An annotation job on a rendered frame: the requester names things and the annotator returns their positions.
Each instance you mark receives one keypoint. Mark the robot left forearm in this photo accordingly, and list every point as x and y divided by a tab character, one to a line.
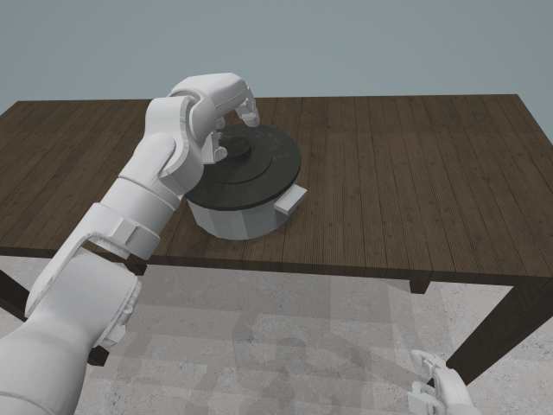
166	164

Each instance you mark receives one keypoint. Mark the knob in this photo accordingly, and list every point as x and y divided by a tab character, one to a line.
238	149

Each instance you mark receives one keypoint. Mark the pot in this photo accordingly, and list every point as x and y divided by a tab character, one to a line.
253	222

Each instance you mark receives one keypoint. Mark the left robot hand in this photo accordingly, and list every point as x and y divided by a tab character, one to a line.
227	91

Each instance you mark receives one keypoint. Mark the table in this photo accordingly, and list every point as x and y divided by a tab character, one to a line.
442	188

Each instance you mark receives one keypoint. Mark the left robot upper arm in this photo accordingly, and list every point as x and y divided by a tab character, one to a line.
43	363

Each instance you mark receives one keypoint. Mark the right robot hand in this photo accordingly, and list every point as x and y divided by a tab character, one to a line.
449	387

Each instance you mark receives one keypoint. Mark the lid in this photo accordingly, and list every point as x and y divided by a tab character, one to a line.
271	169

